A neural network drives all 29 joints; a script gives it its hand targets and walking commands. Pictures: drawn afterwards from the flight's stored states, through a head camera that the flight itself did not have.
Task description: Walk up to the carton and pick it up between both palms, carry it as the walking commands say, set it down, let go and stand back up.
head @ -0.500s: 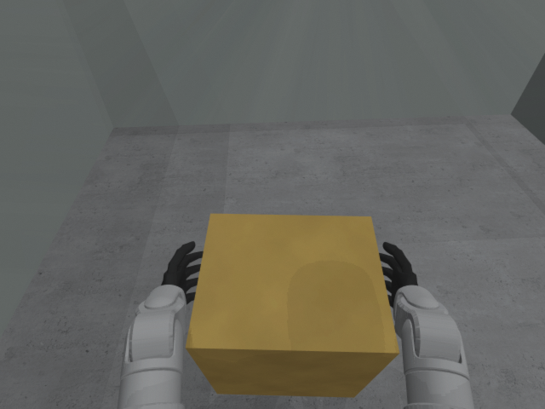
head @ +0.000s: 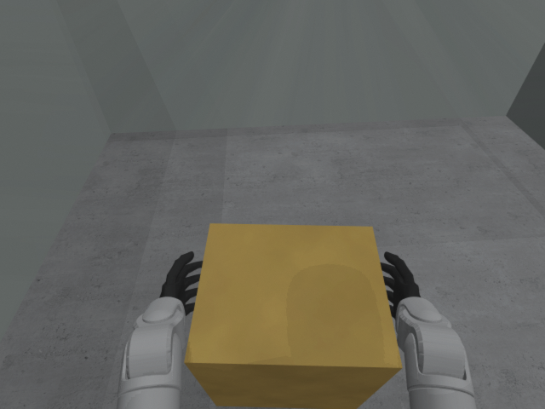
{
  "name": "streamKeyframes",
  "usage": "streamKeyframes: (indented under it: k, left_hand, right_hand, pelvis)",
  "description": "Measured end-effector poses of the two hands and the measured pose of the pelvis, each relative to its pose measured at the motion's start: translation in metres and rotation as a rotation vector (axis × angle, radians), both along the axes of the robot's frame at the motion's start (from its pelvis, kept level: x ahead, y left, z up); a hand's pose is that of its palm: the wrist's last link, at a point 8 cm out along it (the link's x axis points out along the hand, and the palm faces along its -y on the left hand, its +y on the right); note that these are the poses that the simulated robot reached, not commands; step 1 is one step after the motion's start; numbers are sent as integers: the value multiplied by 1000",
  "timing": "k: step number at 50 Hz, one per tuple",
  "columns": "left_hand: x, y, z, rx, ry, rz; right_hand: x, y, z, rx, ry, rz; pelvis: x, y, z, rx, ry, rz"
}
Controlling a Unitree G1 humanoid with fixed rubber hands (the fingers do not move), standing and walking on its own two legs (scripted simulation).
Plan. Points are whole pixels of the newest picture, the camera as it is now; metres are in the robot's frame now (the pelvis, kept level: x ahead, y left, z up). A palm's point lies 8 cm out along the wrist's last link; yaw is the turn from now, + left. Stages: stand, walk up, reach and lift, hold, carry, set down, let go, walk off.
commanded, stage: hold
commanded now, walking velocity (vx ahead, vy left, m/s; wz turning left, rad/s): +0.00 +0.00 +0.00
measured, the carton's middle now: (288, 323) +0.27 +0.00 -0.03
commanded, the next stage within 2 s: carry in 0.52 s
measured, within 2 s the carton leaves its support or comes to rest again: neither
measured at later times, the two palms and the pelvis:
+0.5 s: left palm (175, 305) +0.26 +0.16 +0.04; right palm (406, 305) +0.27 -0.17 +0.04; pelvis -0.01 +0.00 +0.00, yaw +0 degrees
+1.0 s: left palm (286, 309) +0.25 +0.00 +0.05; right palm out of the picture +0.15 -0.31 +0.06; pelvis -0.03 -0.08 -0.03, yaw -17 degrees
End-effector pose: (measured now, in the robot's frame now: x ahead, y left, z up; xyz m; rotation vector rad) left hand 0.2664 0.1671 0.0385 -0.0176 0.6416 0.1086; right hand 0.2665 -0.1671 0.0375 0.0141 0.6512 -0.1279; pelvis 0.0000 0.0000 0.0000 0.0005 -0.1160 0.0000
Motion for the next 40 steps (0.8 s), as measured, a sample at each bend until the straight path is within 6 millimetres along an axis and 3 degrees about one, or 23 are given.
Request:
streamKeyframes:
  k: [25,30,35,40]
  left_hand:
    - [-2,-2,1,10,3,3]
    - [5,-3,1,-8,-31,3]
    - [14,-28,10,-13,-69,-42]
    - [18,-83,21,-35,-121,-100]
  right_hand:
    - [-1,-2,0,7,2,4]
    - [3,-3,0,0,-31,-1]
    - [-8,-26,4,10,-71,-66]
    - [-30,-77,11,47,-128,-184]
  pelvis:
    - [-8,-1,-1,2,-15,1]
    - [-9,-5,-13,12,78,-33]
    - [-12,-20,-22,6,135,-111]
    - [-13,-48,-37,-3,179,-190]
